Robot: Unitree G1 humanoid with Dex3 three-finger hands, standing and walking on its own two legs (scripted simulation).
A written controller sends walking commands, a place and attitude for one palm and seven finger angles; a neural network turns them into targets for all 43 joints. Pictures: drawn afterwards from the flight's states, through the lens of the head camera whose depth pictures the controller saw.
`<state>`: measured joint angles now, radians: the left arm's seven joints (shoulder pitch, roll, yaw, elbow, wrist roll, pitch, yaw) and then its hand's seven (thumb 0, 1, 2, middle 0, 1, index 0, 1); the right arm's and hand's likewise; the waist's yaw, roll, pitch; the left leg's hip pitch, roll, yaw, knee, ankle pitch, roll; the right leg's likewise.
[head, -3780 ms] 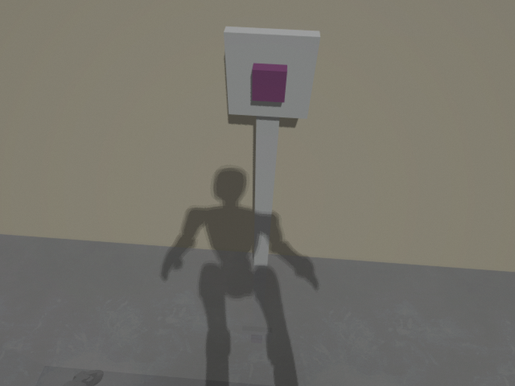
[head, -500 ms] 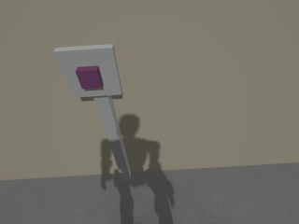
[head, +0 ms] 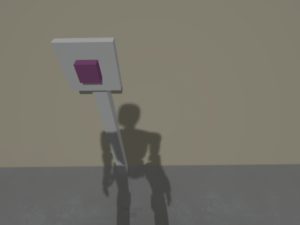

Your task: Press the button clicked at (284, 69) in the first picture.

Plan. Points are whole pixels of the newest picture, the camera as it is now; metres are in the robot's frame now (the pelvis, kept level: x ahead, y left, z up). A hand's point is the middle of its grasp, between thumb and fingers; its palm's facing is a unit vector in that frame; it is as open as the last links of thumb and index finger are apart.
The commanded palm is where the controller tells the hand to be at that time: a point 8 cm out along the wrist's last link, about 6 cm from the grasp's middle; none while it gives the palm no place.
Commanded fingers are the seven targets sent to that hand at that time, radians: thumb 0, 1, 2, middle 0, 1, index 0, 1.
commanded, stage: look again from close up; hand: left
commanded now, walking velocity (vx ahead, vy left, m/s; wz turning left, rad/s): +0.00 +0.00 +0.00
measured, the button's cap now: (89, 71) +0.56 +0.24 +0.13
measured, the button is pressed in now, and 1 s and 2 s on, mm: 0 0 0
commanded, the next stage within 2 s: raise the hand and make a fist in 0.46 s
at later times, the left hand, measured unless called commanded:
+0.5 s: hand out of the picture +0.04 +0.18 -0.17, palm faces +0.03 -0.98 -0.20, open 7.4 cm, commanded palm none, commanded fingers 0.00 0.90 0.90 -0.20 -0.30 -0.20 -0.30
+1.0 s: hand (87, 208) +0.18 +0.18 -0.03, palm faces +0.08 -1.00 +0.02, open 5.3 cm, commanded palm +0.16 +0.24 -0.01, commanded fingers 0.00 0.90 0.90 -0.83 -0.99 -0.83 -0.99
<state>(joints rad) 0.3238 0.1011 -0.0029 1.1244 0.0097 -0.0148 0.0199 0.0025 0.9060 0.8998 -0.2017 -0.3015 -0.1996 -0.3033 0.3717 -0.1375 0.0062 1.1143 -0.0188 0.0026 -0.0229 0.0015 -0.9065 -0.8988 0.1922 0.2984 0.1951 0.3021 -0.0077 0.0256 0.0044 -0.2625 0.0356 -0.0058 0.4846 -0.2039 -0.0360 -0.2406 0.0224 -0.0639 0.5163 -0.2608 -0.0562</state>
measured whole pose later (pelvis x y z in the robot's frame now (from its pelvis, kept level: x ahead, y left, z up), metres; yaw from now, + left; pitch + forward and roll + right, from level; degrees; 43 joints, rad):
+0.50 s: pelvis +0.05 +0.01 +0.00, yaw +0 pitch +0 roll +1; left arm 0.29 0.13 0.00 1.14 0.01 -0.03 0.03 0.00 0.91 0.90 -0.20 -0.30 -0.20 -0.30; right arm 0.29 -0.14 0.01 1.14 -0.01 -0.02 -0.04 0.01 -0.92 -0.90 0.19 0.30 0.20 0.30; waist 0.01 0.02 0.02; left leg -0.18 0.01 0.01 0.44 -0.25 -0.02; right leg -0.16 0.00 -0.05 0.48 -0.31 -0.03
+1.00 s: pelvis +0.03 +0.01 -0.05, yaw +1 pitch +9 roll +1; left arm 0.61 0.14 0.08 0.02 -0.18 -0.46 -0.22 0.01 0.90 0.90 -0.58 -0.71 -0.57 -0.71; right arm 0.10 -0.25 -0.08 0.50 0.01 -0.19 -0.01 0.01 -0.90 -0.90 0.19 0.30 0.20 0.30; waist 0.04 -0.06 -0.12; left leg -0.64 0.02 0.00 0.93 -0.45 -0.02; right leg -0.60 -0.01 -0.06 0.95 -0.51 -0.04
